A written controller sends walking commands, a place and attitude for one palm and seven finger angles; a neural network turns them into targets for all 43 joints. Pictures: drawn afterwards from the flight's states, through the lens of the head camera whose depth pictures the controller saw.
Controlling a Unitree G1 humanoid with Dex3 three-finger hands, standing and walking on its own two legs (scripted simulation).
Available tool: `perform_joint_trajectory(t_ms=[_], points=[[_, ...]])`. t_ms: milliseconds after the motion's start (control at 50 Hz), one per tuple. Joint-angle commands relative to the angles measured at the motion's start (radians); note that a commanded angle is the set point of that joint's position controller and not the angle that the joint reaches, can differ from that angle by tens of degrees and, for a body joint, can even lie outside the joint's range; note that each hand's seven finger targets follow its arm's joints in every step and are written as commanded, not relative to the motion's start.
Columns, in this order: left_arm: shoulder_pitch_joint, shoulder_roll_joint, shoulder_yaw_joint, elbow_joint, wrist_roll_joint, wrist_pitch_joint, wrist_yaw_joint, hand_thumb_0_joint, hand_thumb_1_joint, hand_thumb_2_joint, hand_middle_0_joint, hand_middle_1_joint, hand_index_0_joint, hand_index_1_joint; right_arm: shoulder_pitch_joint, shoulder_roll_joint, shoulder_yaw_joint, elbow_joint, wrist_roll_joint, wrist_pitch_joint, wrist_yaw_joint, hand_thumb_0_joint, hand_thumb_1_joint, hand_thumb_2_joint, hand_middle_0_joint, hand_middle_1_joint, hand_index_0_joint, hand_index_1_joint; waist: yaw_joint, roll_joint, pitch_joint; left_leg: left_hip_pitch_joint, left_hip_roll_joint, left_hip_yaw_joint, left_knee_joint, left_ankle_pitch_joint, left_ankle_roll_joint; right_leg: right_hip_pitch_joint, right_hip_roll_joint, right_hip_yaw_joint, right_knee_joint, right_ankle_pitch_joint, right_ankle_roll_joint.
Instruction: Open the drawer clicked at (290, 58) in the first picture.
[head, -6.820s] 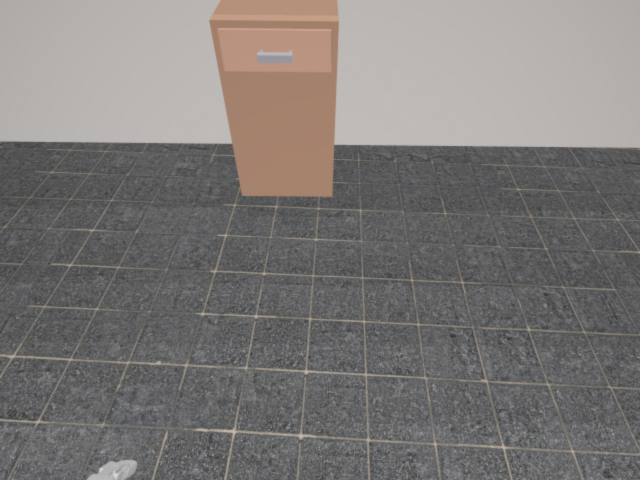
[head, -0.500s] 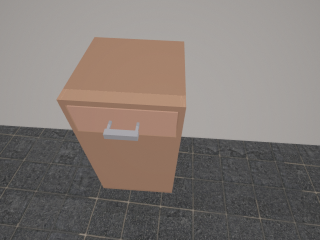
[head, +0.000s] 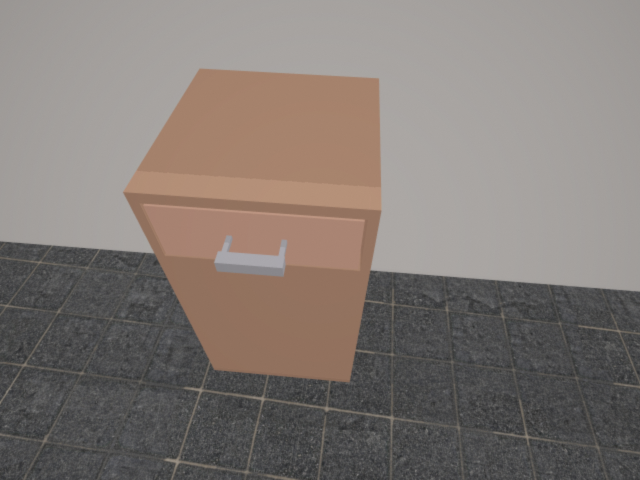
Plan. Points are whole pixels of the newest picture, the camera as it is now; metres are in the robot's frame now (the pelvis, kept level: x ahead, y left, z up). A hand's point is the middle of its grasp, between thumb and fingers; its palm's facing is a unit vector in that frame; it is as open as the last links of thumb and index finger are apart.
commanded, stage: raise the hand with hooked fingers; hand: left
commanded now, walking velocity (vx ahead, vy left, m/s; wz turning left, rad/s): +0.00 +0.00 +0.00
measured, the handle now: (253, 253) +0.49 +0.17 -0.08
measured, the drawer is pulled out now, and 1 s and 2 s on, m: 0.00 0.00 0.00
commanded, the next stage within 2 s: move the hooked fingers above the handle in 1.82 s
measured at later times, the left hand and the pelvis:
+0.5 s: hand out of the picture +0.12 +0.22 -0.06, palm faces +0.01 -0.08 -1.00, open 9.4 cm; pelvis -0.05 -0.03 -0.05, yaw +3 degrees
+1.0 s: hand (134, 386) +0.21 +0.24 +0.01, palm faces +0.07 -0.09 -0.99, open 12.4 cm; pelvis -0.04 +0.00 -0.02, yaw +2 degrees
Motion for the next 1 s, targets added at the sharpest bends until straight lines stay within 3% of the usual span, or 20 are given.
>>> perform_joint_trajectory(t_ms=[0,20,60,80,100,140,160,220,280,320,360,380,440,480,560,620,660,760,880,980], points=[[-0.194,0.014,-0.112,-0.693,0.101,-0.025,0.097,0.0,0.783,0.85,-0.208,-0.375,-0.208,-0.375,-0.175,-0.17,-0.04,-0.3,0.033,-0.208,-0.023,0.0,-0.9,-0.9,0.2,0.3,0.2,0.3,-0.026,0.076,-0.085,-0.066,0.072,-0.09,-0.019,0.602,-0.004,-0.093,-0.033,-0.07,0.038,0.101,-0.009],[-0.181,0.109,-0.06,-0.715,0.206,-0.043,0.11,0.0,0.76,0.84,-0.21,-0.39,-0.21,-0.39,-0.195,-0.217,-0.049,-0.314,0.007,-0.209,-0.02,0.0,-0.9,-0.9,0.2,0.3,0.2,0.3,-0.038,-0.003,-0.147,-0.094,0.041,-0.086,0.032,0.493,0.009,-0.094,-0.021,-0.026,0.011,0.17,-0.024],[-0.161,0.147,-0.051,-0.682,0.381,-0.054,0.154,0.0,0.713,0.82,-0.213,-0.42,-0.213,-0.42,-0.199,-0.242,-0.05,-0.392,-0.029,-0.173,-0.002,0.0,-0.9,-0.9,0.2,0.3,0.2,0.3,-0.056,-0.121,-0.109,-0.22,-0.001,-0.097,0.091,0.355,0.021,-0.161,-0.013,-0.013,0.04,0.13,-0.037],[-0.112,0.112,-0.076,-0.638,0.486,-0.051,0.173,0.0,0.69,0.81,-0.215,-0.435,-0.215,-0.435,-0.189,-0.231,-0.058,-0.422,-0.045,-0.145,0.012,0.0,-0.9,-0.9,0.2,0.3,0.2,0.3,-0.041,-0.199,-0.127,-0.257,-0.016,-0.085,0.116,0.319,0.014,-0.188,-0.002,-0.022,0.048,0.049,-0.035],[0.023,0.078,-0.08,-0.551,0.565,-0.046,0.194,0.0,0.667,0.8,-0.217,-0.45,-0.217,-0.45,-0.216,-0.229,-0.071,-0.466,-0.055,-0.118,0.031,0.0,-0.9,-0.9,0.2,0.3,0.2,0.3,-0.006,-0.238,-0.078,-0.312,-0.024,-0.08,0.129,0.255,0.006,-0.203,-0.001,-0.024,0.043,-0.018,-0.038],[0.248,0.088,-0.053,-0.497,0.716,-0.057,0.219,0.0,0.62,0.78,-0.22,-0.48,-0.22,-0.48,-0.256,-0.234,-0.084,-0.527,-0.065,-0.03,0.076,0.0,-0.9,-0.9,0.2,0.3,0.2,0.3,0.068,-0.272,-0.064,-0.412,-0.038,-0.05,0.134,0.175,-0.01,-0.175,0.0,0.007,0.046,-0.048,-0.05],[0.287,0.135,-0.004,-0.505,0.778,-0.076,0.227,0.0,0.597,0.77,-0.222,-0.495,-0.222,-0.495,-0.27,-0.232,-0.089,-0.544,-0.06,0.016,0.098,0.0,-0.9,-0.9,0.2,0.3,0.2,0.3,0.104,-0.25,-0.114,-0.441,-0.04,-0.036,0.141,0.2,-0.014,-0.129,-0.002,0.043,0.065,0.037,-0.065],[0.182,0.206,0.044,-0.614,0.907,-0.149,0.269,0.0,0.527,0.74,-0.227,-0.54,-0.227,-0.54,-0.356,-0.216,-0.068,-0.629,-0.045,0.096,0.124,0.0,-0.9,-0.9,0.2,0.3,0.2,0.3,0.127,-0.193,-0.178,-0.5,-0.06,-0.022,0.175,0.162,-0.015,-0.107,-0.02,0.081,0.122,0.065,-0.071],[-0.018,0.291,0.105,-0.768,1.014,-0.171,0.354,0.0,0.457,0.71,-0.232,-0.585,-0.232,-0.585,-0.381,-0.201,-0.072,-0.659,-0.061,0.152,0.125,0.0,-0.9,-0.9,0.2,0.3,0.2,0.3,0.119,0.03,-0.232,-0.466,-0.078,-0.015,0.227,0.119,-0.006,-0.166,-0.012,0.119,0.151,0.023,-0.081],[-0.119,0.306,0.118,-0.819,1.055,-0.178,0.416,0.0,0.41,0.69,-0.235,-0.615,-0.235,-0.615,-0.364,-0.182,-0.075,-0.664,-0.082,0.169,0.115,0.0,-0.9,-0.9,0.2,0.3,0.2,0.3,0.097,0.077,-0.32,-0.433,-0.079,-0.027,0.281,0.146,0.005,-0.199,-0.005,0.124,0.19,0.093,-0.079],[-0.317,0.356,0.154,-0.92,1.074,-0.209,0.471,0.0,0.363,0.67,-0.238,-0.645,-0.238,-0.645,-0.361,-0.174,-0.079,-0.643,-0.102,0.182,0.094,0.0,-0.9,-0.9,0.2,0.3,0.2,0.3,0.042,0.027,-0.387,-0.421,-0.081,-0.054,0.355,0.13,0.019,-0.253,-0.008,0.158,0.213,0.084,-0.065],[-0.388,0.341,0.129,-0.939,1.068,-0.231,0.49,0.0,0.34,0.66,-0.24,-0.66,-0.24,-0.66,-0.372,-0.171,-0.082,-0.643,-0.107,0.182,0.084,0.0,-0.9,-0.9,0.2,0.3,0.2,0.3,0.021,0.048,-0.401,-0.401,-0.08,-0.06,0.385,0.115,0.024,-0.291,-0.017,0.167,0.217,0.062,-0.06],[-0.434,0.342,0.107,-0.924,1.025,-0.298,0.499,0.0,0.27,0.63,-0.245,-0.705,-0.245,-0.705,-0.365,-0.171,-0.084,-0.618,-0.114,0.165,0.071,0.0,-0.9,-0.9,0.2,0.3,0.2,0.3,-0.025,0.062,-0.412,-0.37,-0.074,-0.073,0.445,0.081,0.027,-0.387,-0.022,0.146,0.23,0.011,-0.054],[-0.436,0.33,0.09,-0.876,0.983,-0.285,0.483,0.0,0.223,0.61,-0.248,-0.735,-0.248,-0.735,-0.374,-0.174,-0.082,-0.608,-0.113,0.163,0.061,0.0,-0.9,-0.9,0.2,0.3,0.2,0.3,-0.044,0.042,-0.395,-0.389,-0.07,-0.074,0.437,0.049,0.03,-0.377,-0.022,0.114,0.213,-0.01,-0.044],[-0.368,0.32,0.084,-0.699,0.941,-0.132,0.411,0.0,0.13,0.57,-0.255,-0.795,-0.255,-0.795,-0.395,-0.183,-0.061,-0.611,-0.09,0.181,0.053,0.0,-0.9,-0.9,0.2,0.3,0.2,0.3,-0.018,-0.05,-0.354,-0.462,-0.064,-0.063,0.333,0.033,0.029,-0.221,-0.022,0.065,0.145,0.005,-0.03],[-0.309,0.346,0.08,-0.691,0.927,-0.016,0.314,0.0,0.06,0.54,-0.26,-0.84,-0.26,-0.84,-0.407,-0.182,-0.045,-0.625,-0.06,0.203,0.042,0.0,-0.9,-0.9,0.2,0.3,0.2,0.3,0.041,-0.108,-0.35,-0.458,-0.053,-0.039,0.233,0.042,0.02,-0.083,-0.029,0.062,0.093,-0.006,-0.025],[-0.29,0.364,0.095,-0.692,0.905,0.01,0.255,0.0,0.013,0.52,-0.263,-0.87,-0.263,-0.87,-0.42,-0.188,-0.026,-0.635,-0.046,0.202,0.033,0.0,-0.9,-0.9,0.2,0.3,0.2,0.3,0.055,-0.106,-0.314,-0.451,-0.043,-0.039,0.185,0.04,0.02,-0.046,-0.033,0.061,0.077,-0.02,-0.029],[-0.3,0.382,0.127,-0.756,0.9,-0.054,0.192,0.0,-0.103,0.47,-0.272,-0.945,-0.272,-0.945,-0.382,-0.19,-0.026,-0.624,-0.051,0.186,0.026,0.0,-0.9,-0.9,0.2,0.3,0.2,0.3,0.063,-0.086,-0.24,-0.401,-0.032,-0.041,0.119,0.062,0.022,-0.019,-0.037,0.033,0.037,-0.029,-0.031],[-0.438,0.405,0.16,-0.881,0.933,-0.176,0.282,0.0,-0.243,0.41,-0.282,-1.035,-0.282,-1.035,-0.326,-0.196,-0.064,-0.595,-0.076,0.16,0.035,0.0,-0.9,-0.9,0.2,0.3,0.2,0.3,0.042,0.087,-0.313,-0.254,-0.031,-0.061,0.128,0.197,0.016,-0.067,-0.021,-0.007,0.075,0.094,-0.048],[-0.513,0.381,0.129,-0.797,0.922,-0.145,0.306,0.0,-0.36,0.36,-0.29,-1.11,-0.29,-1.11,-0.323,-0.211,-0.08,-0.568,-0.064,0.165,0.045,0.0,-0.9,-0.9,0.2,0.3,0.2,0.3,0.02,0.039,-0.287,-0.245,-0.023,-0.07,0.114,0.229,0.008,-0.09,-0.018,-0.036,0.074,0.123,-0.042]])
